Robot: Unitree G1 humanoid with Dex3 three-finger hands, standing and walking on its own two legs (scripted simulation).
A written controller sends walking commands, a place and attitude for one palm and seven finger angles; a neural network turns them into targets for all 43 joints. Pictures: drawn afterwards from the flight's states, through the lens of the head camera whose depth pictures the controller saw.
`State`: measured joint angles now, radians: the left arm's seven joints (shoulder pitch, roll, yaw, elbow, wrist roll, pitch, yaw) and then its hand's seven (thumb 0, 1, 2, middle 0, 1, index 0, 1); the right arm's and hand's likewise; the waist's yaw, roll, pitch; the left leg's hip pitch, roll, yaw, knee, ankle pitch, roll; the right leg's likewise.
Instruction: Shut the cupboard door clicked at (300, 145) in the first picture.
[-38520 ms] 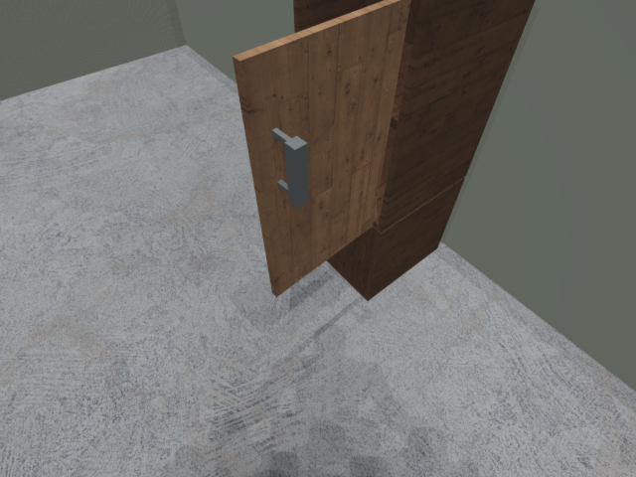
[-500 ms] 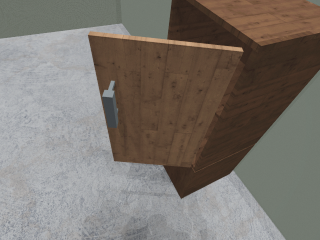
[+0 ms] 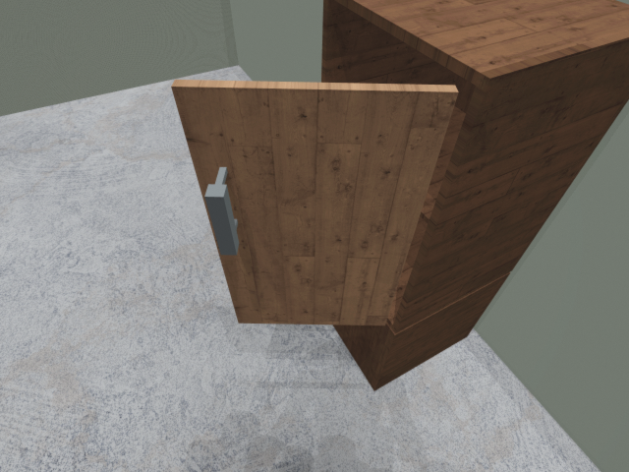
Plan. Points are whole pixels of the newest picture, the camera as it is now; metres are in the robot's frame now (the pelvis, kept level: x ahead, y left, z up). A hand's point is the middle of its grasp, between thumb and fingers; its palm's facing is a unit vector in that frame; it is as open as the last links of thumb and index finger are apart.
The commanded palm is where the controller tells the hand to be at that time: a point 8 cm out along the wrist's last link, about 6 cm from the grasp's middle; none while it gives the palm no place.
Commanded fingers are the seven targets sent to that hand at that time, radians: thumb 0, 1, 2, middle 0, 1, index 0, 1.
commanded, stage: come to a stop and stand still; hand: left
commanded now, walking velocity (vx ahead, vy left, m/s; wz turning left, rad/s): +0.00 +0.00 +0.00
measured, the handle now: (226, 211) +0.46 +0.16 +0.06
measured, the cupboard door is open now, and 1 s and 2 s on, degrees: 61 61 61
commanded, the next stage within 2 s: look again from close up in 0.58 s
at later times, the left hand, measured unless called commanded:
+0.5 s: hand out of the picture -0.06 +0.19 -0.18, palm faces +0.05 -0.99 -0.16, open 7.4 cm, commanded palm none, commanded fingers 0.00 0.90 0.90 -0.20 -0.30 -0.20 -0.30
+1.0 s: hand out of the picture -0.05 +0.19 -0.18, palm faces +0.04 -0.99 -0.14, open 7.4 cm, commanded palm none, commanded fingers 0.00 0.90 0.90 -0.20 -0.30 -0.20 -0.30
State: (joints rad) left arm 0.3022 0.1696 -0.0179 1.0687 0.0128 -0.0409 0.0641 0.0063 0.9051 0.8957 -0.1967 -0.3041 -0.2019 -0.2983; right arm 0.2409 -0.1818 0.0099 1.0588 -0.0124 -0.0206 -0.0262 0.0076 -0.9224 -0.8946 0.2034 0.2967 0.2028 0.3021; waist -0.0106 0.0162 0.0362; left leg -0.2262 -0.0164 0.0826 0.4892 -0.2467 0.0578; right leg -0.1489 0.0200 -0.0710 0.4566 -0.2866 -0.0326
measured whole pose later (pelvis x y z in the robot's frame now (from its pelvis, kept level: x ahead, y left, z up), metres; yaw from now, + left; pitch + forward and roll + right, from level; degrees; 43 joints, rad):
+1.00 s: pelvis -0.02 +0.04 +0.00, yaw +1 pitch -1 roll -1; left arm 0.35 0.14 -0.02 1.11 0.02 -0.01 0.05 0.01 0.91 0.90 -0.20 -0.30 -0.20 -0.30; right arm 0.28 -0.13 0.01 1.13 -0.01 -0.02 -0.02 0.01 -0.92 -0.89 0.20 0.30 0.20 0.30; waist 0.01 -0.04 0.01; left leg -0.22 -0.08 0.09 0.38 -0.16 0.11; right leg -0.17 -0.04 -0.06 0.42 -0.23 0.02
